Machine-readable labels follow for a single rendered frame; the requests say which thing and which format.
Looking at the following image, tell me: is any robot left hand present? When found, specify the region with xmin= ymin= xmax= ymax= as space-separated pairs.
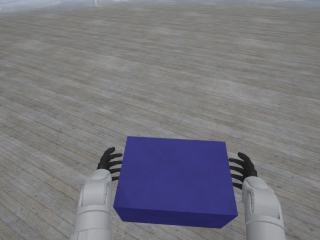
xmin=97 ymin=147 xmax=123 ymax=181

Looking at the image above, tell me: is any right robot forearm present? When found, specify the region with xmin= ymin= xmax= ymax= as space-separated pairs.
xmin=242 ymin=176 xmax=286 ymax=240

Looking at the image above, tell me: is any robot right hand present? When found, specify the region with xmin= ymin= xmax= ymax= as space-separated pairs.
xmin=228 ymin=152 xmax=258 ymax=190

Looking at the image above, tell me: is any carton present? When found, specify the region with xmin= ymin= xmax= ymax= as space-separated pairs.
xmin=113 ymin=136 xmax=238 ymax=229

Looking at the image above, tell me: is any left robot forearm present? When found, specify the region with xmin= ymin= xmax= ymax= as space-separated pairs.
xmin=69 ymin=169 xmax=113 ymax=240

